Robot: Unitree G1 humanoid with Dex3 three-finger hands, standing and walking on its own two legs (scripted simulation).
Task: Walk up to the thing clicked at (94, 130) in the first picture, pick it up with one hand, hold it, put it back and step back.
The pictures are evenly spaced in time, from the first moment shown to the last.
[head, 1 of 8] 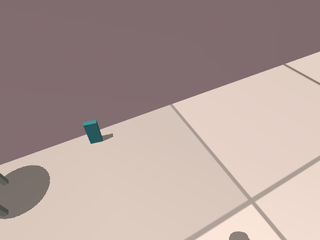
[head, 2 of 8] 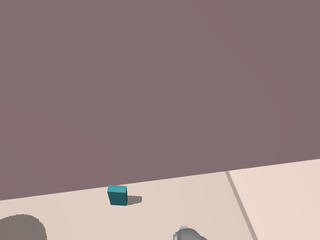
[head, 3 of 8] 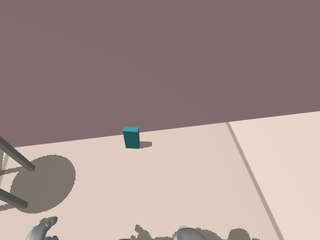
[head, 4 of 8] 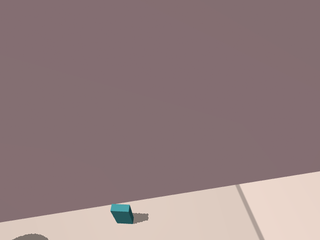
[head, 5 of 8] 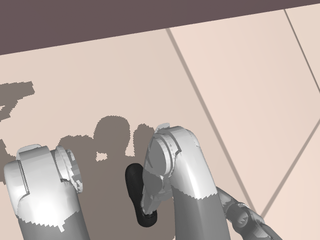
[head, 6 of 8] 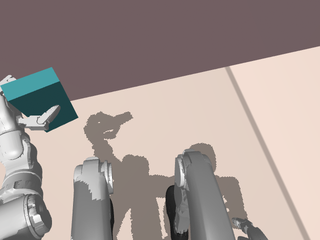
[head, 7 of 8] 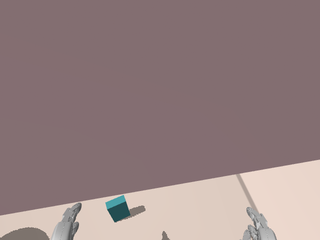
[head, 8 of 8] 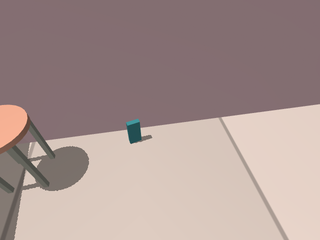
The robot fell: no
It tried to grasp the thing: yes
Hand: left
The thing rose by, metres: 0.63
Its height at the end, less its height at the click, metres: +0.00
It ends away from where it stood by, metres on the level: 0.03
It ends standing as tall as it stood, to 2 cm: yes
